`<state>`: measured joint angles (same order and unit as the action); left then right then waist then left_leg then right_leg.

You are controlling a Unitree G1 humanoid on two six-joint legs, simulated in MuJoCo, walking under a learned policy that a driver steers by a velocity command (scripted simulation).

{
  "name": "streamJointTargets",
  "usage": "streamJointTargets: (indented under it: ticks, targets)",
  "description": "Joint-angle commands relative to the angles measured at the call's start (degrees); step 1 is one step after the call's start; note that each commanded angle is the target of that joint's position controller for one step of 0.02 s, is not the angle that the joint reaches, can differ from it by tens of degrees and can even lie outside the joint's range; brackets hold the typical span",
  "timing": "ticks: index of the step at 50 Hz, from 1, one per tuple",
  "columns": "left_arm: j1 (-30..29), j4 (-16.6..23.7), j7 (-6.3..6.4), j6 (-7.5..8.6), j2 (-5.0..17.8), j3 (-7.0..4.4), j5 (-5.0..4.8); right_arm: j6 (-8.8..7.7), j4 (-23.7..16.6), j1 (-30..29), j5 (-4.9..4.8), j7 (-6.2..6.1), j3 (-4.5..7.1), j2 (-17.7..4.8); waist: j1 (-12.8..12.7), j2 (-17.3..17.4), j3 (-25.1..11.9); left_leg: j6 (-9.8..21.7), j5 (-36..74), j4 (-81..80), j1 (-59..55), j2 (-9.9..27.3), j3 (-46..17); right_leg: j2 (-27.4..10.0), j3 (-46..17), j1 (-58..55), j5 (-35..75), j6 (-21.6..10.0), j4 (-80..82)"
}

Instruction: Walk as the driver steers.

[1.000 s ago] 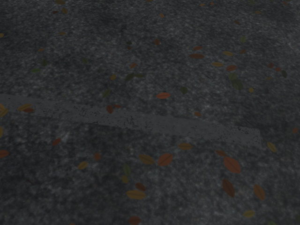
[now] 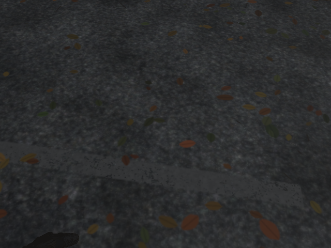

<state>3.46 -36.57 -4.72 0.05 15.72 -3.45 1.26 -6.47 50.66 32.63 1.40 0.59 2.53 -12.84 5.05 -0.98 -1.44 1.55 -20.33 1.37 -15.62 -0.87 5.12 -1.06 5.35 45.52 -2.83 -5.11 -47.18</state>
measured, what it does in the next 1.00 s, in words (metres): walks ahead, turning right: right foot, then left foot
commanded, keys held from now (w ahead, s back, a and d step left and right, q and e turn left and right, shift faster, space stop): w+e+shift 0.10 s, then e+shift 0.40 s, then shift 0.50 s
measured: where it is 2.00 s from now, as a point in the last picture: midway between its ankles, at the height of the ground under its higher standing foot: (204, 211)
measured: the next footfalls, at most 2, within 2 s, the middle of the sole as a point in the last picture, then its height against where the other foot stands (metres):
right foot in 0.12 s outside the picture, level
left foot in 0.50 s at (166, 218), level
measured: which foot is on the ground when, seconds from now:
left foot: down 0.00-0.12, up 0.14-0.48, down 0.50-0.86, up 0.88-1.00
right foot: up 0.00-0.10, down 0.12-0.50, up 0.52-0.84, down 0.86-1.00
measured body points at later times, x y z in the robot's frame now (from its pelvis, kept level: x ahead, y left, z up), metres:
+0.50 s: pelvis +0.36 -0.05 -0.01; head +0.40 -0.08 +0.44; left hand +0.54 +0.21 -0.11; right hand +0.52 -0.37 -0.04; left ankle +0.58 -0.03 -0.72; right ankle +0.23 -0.06 -0.72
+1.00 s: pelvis +0.42 -0.09 +0.01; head +0.41 -0.11 +0.46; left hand +0.69 +0.00 -0.08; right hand +0.34 -0.37 -0.11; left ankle +0.55 +0.01 -0.69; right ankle +0.38 -0.18 -0.72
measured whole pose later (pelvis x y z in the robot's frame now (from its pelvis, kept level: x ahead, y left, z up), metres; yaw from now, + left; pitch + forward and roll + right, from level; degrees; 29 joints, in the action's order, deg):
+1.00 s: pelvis +0.42 -0.09 +0.01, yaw -38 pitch +0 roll +1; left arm 10.8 -38.5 0.3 -1.0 11.7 0.1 2.1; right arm 0.9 41.2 14.0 0.6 -1.8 3.5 -16.3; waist 0.9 2.1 -0.3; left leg -3.6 -21.4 46.4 26.2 0.6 -2.3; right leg 1.9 -2.2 17.4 -15.2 -2.5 -32.3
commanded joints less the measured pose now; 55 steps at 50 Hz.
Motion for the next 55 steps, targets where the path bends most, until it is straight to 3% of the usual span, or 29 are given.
streamJointTargets:
  ticks: [1, 3, 5, 6, 7, 8, 10, 11, 15, 17, 19, 22, 24, 25, 26, 27, 28, 29, 30, 32, 36, 40, 42, 43, 44, 45, 47, 50, 55]
  targets:
    - [-9.7, 5.8, 0.06, 0.55, 1.5, 0.61, 0.24, -0.91, -0.9, -0.2, 0.19, -1.08, 0.75, -6.5, -1.3, 7.7, 10.5, 1.8, 53.3, 1.5, 9.3, 13.1, 4.8, 3.9, 7.3, -7.8, -1.2, -4.3, 6.0]
    - [-3.6, 4.3, 0.87, 0.47, 3.5, 0.04, 0.46, 0.27, 0.0, 0.8, 0.82, -2.64, 1.45, -10.0, -5.3, 12.1, 4.2, 0.2, 86.6, 15.4, 3.6, 15.0, 6.4, 8.6, 9.9, -15.7, -7.0, -6.4, 5.8]
    - [17.1, -1.8, 1.81, 0.98, 8.2, -2.29, -0.13, 2.00, -1.7, -2.8, 1.40, -3.50, 2.92, -14.4, -15.2, 13.4, -5.9, 0.4, 91.6, 42.8, 7.9, 16.1, 6.0, 11.2, 6.5, -35.8, -14.2, -9.3, 8.4]
    - [25.8, -4.3, 2.66, 1.26, 11.1, -3.79, 0.83, 1.77, -3.4, -6.1, 0.79, -3.56, 3.18, -14.6, -20.0, 10.2, -8.9, 0.9, 74.6, 62.0, 22.0, 13.2, 5.8, 6.6, -3.7, -51.7, -17.2, -11.5, 13.1]
    - [20.8, -4.0, 3.24, 0.65, 15.5, -5.11, 0.74, 0.57, -7.9, -8.5, -0.45, -2.08, 1.43, -5.4, -11.7, -10.4, -9.0, -2.3, 2.4, 86.0, 50.6, -1.9, 3.3, -8.9, -33.5, -67.3, -15.9, -17.0, 19.6]
    - [19.8, -3.1, 3.10, 0.91, 17.0, -5.63, -0.24, -0.53, -11.2, -10.0, -1.36, -1.65, 1.43, -8.1, -11.8, -4.9, -15.4, -2.2, -2.2, 96.9, 59.1, -3.6, -9.8, -14.8, -51.9, -69.4, -3.4, -23.7, 26.7]
    - [18.6, -4.7, 4.42, 1.68, 12.2, -4.46, -0.86, -1.74, -13.5, -14.8, -0.92, -1.61, 0.26, -7.7, -7.8, 5.7, -2.5, -1.6, 2.1, 89.0, 58.8, 2.3, -11.3, -13.1, -39.3, -52.8, 17.0, -19.8, 28.5]
    - [13.9, -0.9, 3.72, 3.94, 5.2, -2.18, -2.59, -3.19, -16.1, -19.2, -2.17, -1.98, 1.00, -8.9, -6.4, 8.1, -2.3, -2.3, -2.2, 89.0, 56.8, 2.1, -14.3, -9.8, -37.6, -48.1, 13.6, -18.1, 31.8]
    - [6.8, 0.5, 5.00, 4.85, 7.6, -1.92, -3.19, -1.74, -18.6, -20.2, 0.13, -1.83, 1.32, -8.4, -0.2, 6.8, 6.2, -5.1, 1.0, 65.3, 51.2, 4.6, -9.6, -1.2, -23.5, -25.3, 28.3, -12.7, 33.0]
    - [8.6, -0.5, 6.31, 3.24, 9.9, -2.95, -2.93, -1.50, -20.7, -26.4, 1.38, -2.10, 0.35, -5.2, -2.5, 4.9, 5.0, -6.5, 9.9, 49.3, 43.7, -0.4, -4.9, 5.1, -18.2, -18.4, 36.2, -8.4, 28.5]
    - [13.9, -2.5, 7.51, 0.82, 10.1, -3.60, -3.86, -1.12, -21.2, -28.6, -0.22, -1.76, 0.20, -3.6, -5.5, 0.2, -1.6, -6.8, 22.7, 36.4, 32.4, -6.8, -3.3, 8.5, -18.3, -17.5, 31.1, -1.8, 23.5]
    - [13.7, -2.2, 8.31, -1.02, 9.1, -3.76, -4.17, -0.04, -23.0, -31.6, -2.18, -1.54, 1.79, -7.0, -5.7, -4.7, -3.8, -6.8, 26.7, 27.1, 27.9, -8.8, -7.2, 8.4, -25.5, -22.2, 20.3, 2.4, 17.5]
    - [8.1, 0.6, 8.26, -0.85, 7.2, -3.47, -3.78, -0.01, -21.2, -24.6, -1.49, -1.94, 3.13, -9.5, -0.5, -5.8, -7.5, -5.0, 35.9, 18.4, 20.4, -5.0, -10.3, 10.2, -25.7, -27.1, 18.2, 5.8, 4.5]
    - [9.0, 1.5, 7.49, -0.94, 3.9, -2.23, -2.43, 0.20, -19.2, -16.0, -0.67, -2.51, 3.00, -9.7, 1.8, -2.8, -16.1, -0.6, 44.8, 20.4, 6.5, 5.5, -16.7, 11.6, -21.6, -24.9, -4.7, 7.1, -12.0]
    - [15.1, 2.5, 6.98, -0.93, -1.9, -0.36, 0.05, 0.99, -20.2, -15.1, 0.99, -2.84, 2.31, -11.0, -2.0, 9.6, -21.3, 6.6, 78.6, 31.2, -5.1, 19.9, -30.5, 16.1, -17.8, -12.9, -45.1, 7.5, -28.0]
    - [25.7, 3.1, 5.20, -0.50, 4.1, -0.79, -2.69, 0.91, -19.3, -16.9, 1.57, -2.36, 2.38, -11.9, -8.1, 18.8, -30.4, 18.4, 60.7, 28.1, -6.1, 33.2, -51.0, 11.0, -22.4, -9.9, -40.2, 8.1, -42.4]
    - [21.6, 1.4, 4.93, -1.41, 10.0, -2.02, -3.20, 1.29, -22.6, -24.9, 1.11, -2.84, 2.48, -9.5, -6.5, 12.2, -24.5, 19.1, 38.3, 23.5, 1.9, 27.9, -47.7, 6.0, -18.5, -7.8, -31.9, 9.7, -45.5]
    - [14.2, 2.2, 5.23, -2.40, 11.7, -2.53, -2.84, 2.26, -23.5, -28.0, 0.62, -3.37, 1.00, -5.3, -4.8, 6.0, -16.1, 15.3, 26.0, 21.8, 10.7, 21.1, -37.3, 4.4, -15.1, -6.2, -26.4, 10.3, -43.3]
    - [11.2, 2.9, 5.95, -3.41, 10.4, -2.32, -2.55, 3.43, -23.4, -28.5, 0.53, -3.49, 0.04, -4.7, -5.1, 2.0, -11.4, 12.8, 20.9, 19.9, 19.1, 17.0, -32.7, 4.2, -13.5, -8.0, -24.5, 10.5, -41.8]
    - [10.0, 4.3, 6.08, -3.54, 6.2, -0.84, -2.23, 4.54, -21.1, -28.9, 0.27, -3.13, 0.58, -7.3, -6.9, 2.1, -3.7, 10.5, 22.3, 16.8, 32.3, 11.7, -24.5, 3.3, -11.4, -13.2, -23.6, 9.5, -30.0]
    - [10.1, 3.5, 6.03, -1.61, 2.2, 1.30, -1.41, 5.05, -18.1, -27.2, -0.37, -2.12, 1.65, -9.1, -6.6, 7.0, -8.9, 12.3, 35.8, 16.9, 31.6, 11.1, -18.3, 2.0, -7.8, -22.6, -23.4, 8.3, -9.4]
    - [9.2, 2.5, 5.32, -2.45, 4.7, 0.74, -1.32, 6.28, -16.6, -25.6, -1.51, -1.82, 2.06, -10.6, -6.0, 9.7, -7.3, 11.5, 12.4, 16.1, 34.5, 12.0, -19.2, 2.0, -6.2, -30.0, -14.5, 5.6, 6.0]
    - [10.2, 2.1, 4.78, -2.62, 4.5, 0.46, -0.48, 6.61, -15.3, -22.7, -1.68, -1.92, 1.47, -9.0, -6.8, 9.4, -5.2, 6.9, -0.9, 17.3, 41.3, 9.6, -17.3, 3.3, -4.7, -38.0, -12.2, 2.5, 14.9]
    - [10.9, 2.7, 4.80, -2.57, 5.8, 0.32, 0.34, 6.41, -14.5, -20.7, -1.20, -1.77, 0.86, -7.0, -7.0, 5.2, -4.3, 2.5, -6.5, 22.1, 46.2, 7.1, -14.3, -1.5, -10.9, -41.8, -12.9, -0.1, 19.8]
    - [9.6, 3.0, 4.96, -2.50, 10.1, -0.43, 1.72, 5.84, -16.3, -20.9, -0.82, -1.53, 0.29, -4.2, -5.0, -10.2, -4.0, -2.1, -7.8, 33.1, 49.4, -0.3, -4.7, -14.2, -26.3, -36.9, -17.9, -6.1, 27.2]
    - [7.5, 3.8, 5.04, -1.78, 9.4, -0.29, 2.61, 5.63, -17.1, -25.2, -0.87, -2.01, 1.55, -8.4, -7.6, -11.0, -0.7, -3.5, -8.8, 41.7, 45.9, 1.5, -8.2, -18.0, -32.7, -26.3, -22.6, -10.5, 33.8]
    - [0.9, 3.9, 5.29, -0.05, 5.7, 0.82, 1.62, 6.38, -14.5, -21.6, -1.09, -2.47, 2.40, -8.9, -3.8, -7.9, 1.9, -4.7, -4.3, 48.1, 43.3, 2.5, -9.1, -12.5, -25.9, -23.4, -20.6, -7.6, 32.4]
    - [0.0, 2.6, 5.21, 0.71, 2.6, 1.72, 0.28, 6.92, -12.2, -18.3, -0.66, -2.63, 1.92, -6.4, -3.1, -5.8, 0.0, -6.7, -1.2, 48.7, 39.0, 3.5, -8.5, -8.5, -19.3, -25.9, -2.3, -5.6, 27.8]
    - [4.9, 0.0, 5.39, 0.02, 2.5, 1.47, -1.13, 6.31, -11.8, -18.8, -1.32, -2.28, 0.45, -4.2, -3.9, -5.1, -3.1, -6.5, 7.9, 24.8, 30.2, 2.9, -6.8, -7.0, -18.9, -33.5, 7.9, -5.4, 21.0]
Over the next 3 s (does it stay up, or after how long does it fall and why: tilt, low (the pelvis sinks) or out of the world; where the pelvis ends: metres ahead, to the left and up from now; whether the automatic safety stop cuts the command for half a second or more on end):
stays up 1.25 -0.63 0.00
